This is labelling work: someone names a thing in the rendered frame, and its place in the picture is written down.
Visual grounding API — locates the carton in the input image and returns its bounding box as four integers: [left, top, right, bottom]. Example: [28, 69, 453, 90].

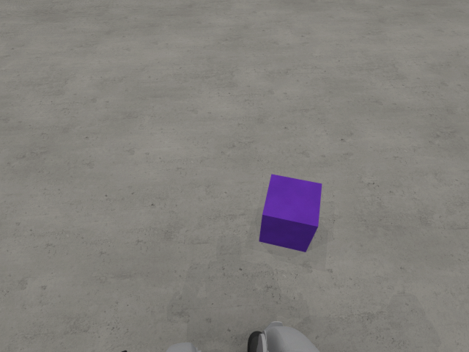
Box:
[259, 174, 322, 252]

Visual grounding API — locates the right robot thigh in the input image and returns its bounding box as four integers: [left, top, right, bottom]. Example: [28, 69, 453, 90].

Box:
[258, 326, 319, 352]

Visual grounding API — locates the robot right shin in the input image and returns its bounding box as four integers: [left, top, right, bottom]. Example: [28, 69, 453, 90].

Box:
[256, 321, 283, 352]

